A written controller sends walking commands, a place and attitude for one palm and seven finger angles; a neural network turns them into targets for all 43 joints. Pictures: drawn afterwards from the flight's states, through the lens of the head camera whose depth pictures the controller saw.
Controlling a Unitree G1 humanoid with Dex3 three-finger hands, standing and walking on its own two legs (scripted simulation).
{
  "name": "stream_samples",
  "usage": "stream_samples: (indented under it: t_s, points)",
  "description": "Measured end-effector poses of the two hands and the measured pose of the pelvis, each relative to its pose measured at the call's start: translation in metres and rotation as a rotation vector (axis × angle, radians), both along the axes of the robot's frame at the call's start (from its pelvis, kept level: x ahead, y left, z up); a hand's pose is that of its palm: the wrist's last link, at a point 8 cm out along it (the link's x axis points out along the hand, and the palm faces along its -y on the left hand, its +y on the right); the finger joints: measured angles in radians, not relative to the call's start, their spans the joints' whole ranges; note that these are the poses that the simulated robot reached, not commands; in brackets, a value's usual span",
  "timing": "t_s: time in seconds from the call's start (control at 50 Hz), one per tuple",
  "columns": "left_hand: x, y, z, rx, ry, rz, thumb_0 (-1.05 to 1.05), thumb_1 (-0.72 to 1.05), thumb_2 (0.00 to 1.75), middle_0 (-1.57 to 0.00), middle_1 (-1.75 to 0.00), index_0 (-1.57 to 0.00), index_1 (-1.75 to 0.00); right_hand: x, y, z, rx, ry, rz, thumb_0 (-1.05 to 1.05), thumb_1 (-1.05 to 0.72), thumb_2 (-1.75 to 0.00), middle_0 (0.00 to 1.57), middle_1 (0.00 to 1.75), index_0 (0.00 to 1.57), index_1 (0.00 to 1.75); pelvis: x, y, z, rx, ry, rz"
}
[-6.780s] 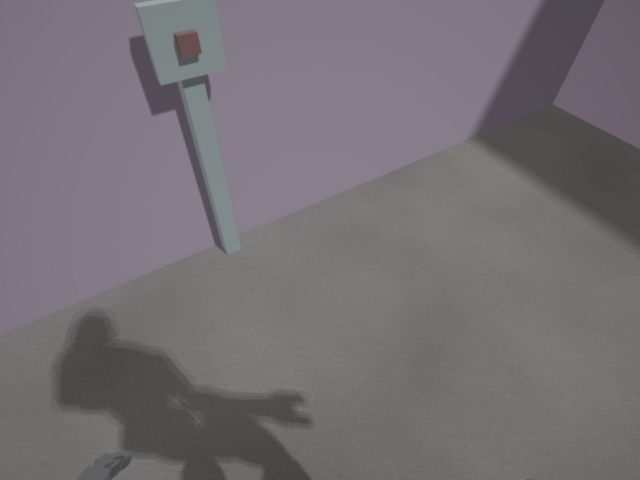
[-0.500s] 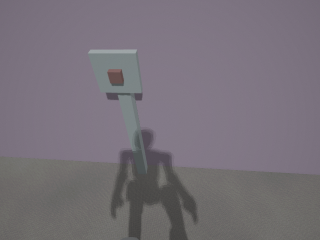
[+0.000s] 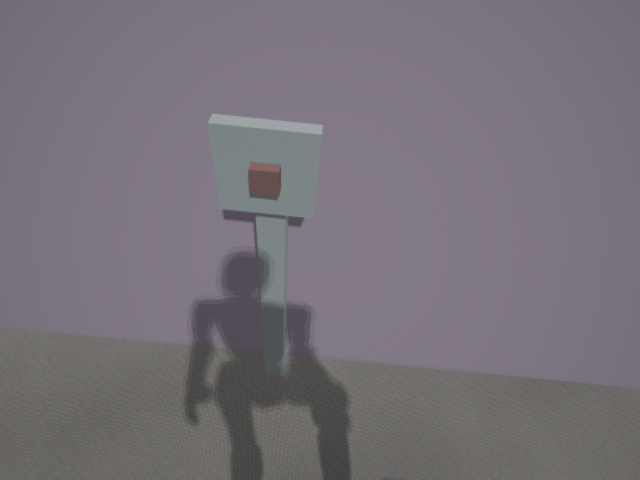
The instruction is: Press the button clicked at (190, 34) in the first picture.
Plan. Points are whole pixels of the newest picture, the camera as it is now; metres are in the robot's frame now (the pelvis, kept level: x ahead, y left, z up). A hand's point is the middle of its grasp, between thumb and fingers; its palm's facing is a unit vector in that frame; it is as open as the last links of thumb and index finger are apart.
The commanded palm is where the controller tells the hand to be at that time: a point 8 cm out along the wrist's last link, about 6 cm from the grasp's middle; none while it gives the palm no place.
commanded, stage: come to a stop and stand still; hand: left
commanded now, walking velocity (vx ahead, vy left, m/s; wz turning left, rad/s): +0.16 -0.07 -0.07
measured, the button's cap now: (265, 178) +0.56 +0.14 +0.07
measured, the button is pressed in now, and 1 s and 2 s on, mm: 0 0 0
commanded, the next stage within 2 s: look again from close up in 1.60 s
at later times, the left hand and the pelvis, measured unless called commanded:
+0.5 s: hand out of the picture +0.14 +0.16 -0.18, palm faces +0.06 -0.98 -0.21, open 7.2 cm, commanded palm none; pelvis +0.04 -0.02 -0.02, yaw +1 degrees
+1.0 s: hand out of the picture -0.01 +0.17 -0.18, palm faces +0.02 -0.98 -0.21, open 7.4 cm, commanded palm none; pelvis +0.02 -0.01 -0.01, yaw -1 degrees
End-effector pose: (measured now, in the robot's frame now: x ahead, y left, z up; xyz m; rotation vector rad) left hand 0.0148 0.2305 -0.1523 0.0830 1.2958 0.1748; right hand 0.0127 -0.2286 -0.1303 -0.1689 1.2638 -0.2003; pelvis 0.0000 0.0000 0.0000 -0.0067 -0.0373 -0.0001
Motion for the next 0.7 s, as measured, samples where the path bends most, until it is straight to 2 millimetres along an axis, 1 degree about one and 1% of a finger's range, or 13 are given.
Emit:
stream_samples:
  t_s: [0.08,0.18,0.24,0.26,0.3,0.36,0.4,0.48,0.52,0.56,0.6,0.62,0.7]
  points:
    - [0.057,0.001,0.007,0.016,-0.076,-0.037,0.00,0.91,0.90,-0.19,-0.30,-0.20,-0.29,-0.025,0.013,-0.009,0.044,0.109,-0.047,0.00,-0.93,-0.90,0.20,0.30,0.20,0.30,0.019,0.000,-0.001,0.008,0.001,-0.005]
    - [0.112,-0.013,0.012,0.031,-0.102,-0.106,0.00,0.91,0.90,-0.19,-0.30,-0.20,-0.29,-0.049,0.026,-0.018,0.103,0.232,-0.110,0.00,-0.92,-0.90,0.20,0.30,0.20,0.30,0.042,-0.008,-0.004,0.009,0.004,-0.014]
    - [0.138,-0.028,0.009,0.041,-0.114,-0.135,0.00,0.91,0.90,-0.19,-0.30,-0.20,-0.29,-0.057,0.028,-0.024,0.136,0.302,-0.141,0.01,-0.91,-0.90,0.20,0.30,0.20,0.30,0.057,-0.018,-0.010,0.016,0.006,-0.017]
    - [0.144,-0.033,0.006,0.045,-0.120,-0.138,0.00,0.91,0.90,-0.19,-0.30,-0.20,-0.29,-0.057,0.027,-0.028,0.146,0.322,-0.150,0.01,-0.91,-0.90,0.20,0.30,0.20,0.30,0.062,-0.022,-0.014,0.022,0.009,-0.017]
    - [0.149,-0.043,0.004,0.045,-0.118,-0.140,0.00,0.91,0.90,-0.19,-0.30,-0.20,-0.29,-0.054,0.023,-0.032,0.158,0.347,-0.165,0.01,-0.91,-0.90,0.20,0.30,0.20,0.30,0.068,-0.027,-0.017,0.009,0.015,-0.014]
    - [0.145,-0.051,0.002,0.037,-0.106,-0.125,0.00,0.90,0.90,-0.19,-0.30,-0.20,-0.29,-0.038,0.015,-0.036,0.150,0.346,-0.152,0.01,-0.91,-0.90,0.20,0.30,0.20,0.30,0.067,-0.028,-0.017,-0.002,0.019,0.012]
    - [0.140,-0.050,0.002,0.041,-0.114,-0.084,-0.01,0.91,0.90,-0.20,-0.30,-0.20,-0.30,-0.021,0.007,-0.037,0.132,0.321,-0.122,0.01,-0.91,-0.90,0.20,0.30,0.20,0.30,0.062,-0.027,-0.017,0.000,0.017,0.019]
    - [0.123,-0.032,0.000,0.056,-0.111,-0.048,-0.02,0.93,0.90,-0.20,-0.30,-0.21,-0.30,0.018,-0.006,-0.038,0.079,0.211,-0.064,0.01,-0.91,-0.90,0.20,0.30,0.20,0.30,0.048,-0.019,-0.018,0.000,0.010,0.026]
    - [0.111,-0.020,-0.004,0.057,-0.100,-0.040,-0.02,0.92,0.90,-0.20,-0.30,-0.21,-0.30,0.036,-0.008,-0.037,0.051,0.140,-0.042,0.01,-0.91,-0.90,0.20,0.30,0.20,0.30,0.041,-0.012,-0.021,-0.003,0.007,0.025]
    - [0.098,-0.007,-0.011,0.053,-0.087,-0.034,-0.02,0.92,0.90,-0.20,-0.30,-0.20,-0.30,0.049,-0.008,-0.035,0.023,0.066,-0.027,0.01,-0.91,-0.90,0.20,0.30,0.20,0.30,0.034,-0.003,-0.025,-0.010,0.002,0.020]
    - [0.085,0.006,-0.017,0.046,-0.068,-0.024,-0.01,0.91,0.90,-0.20,-0.30,-0.20,-0.30,0.054,-0.003,-0.029,0.004,0.009,-0.017,0.00,-0.91,-0.90,0.20,0.30,0.20,0.30,0.028,0.005,-0.027,0.002,-0.009,0.010]
    - [0.077,0.010,-0.017,0.043,-0.055,-0.017,-0.01,0.91,0.90,-0.20,-0.30,-0.20,-0.30,0.054,0.001,-0.025,0.000,-0.009,-0.010,0.00,-0.92,-0.90,0.20,0.30,0.20,0.30,0.026,0.008,-0.025,0.002,-0.011,0.006]
    - [0.046,0.024,-0.005,0.037,-0.004,0.009,0.00,0.91,0.90,-0.19,-0.30,-0.20,-0.29,0.051,0.015,-0.011,0.003,-0.019,0.021,0.00,-0.92,-0.90,0.20,0.30,0.20,0.30,0.024,0.016,-0.010,-0.014,0.005,0.017]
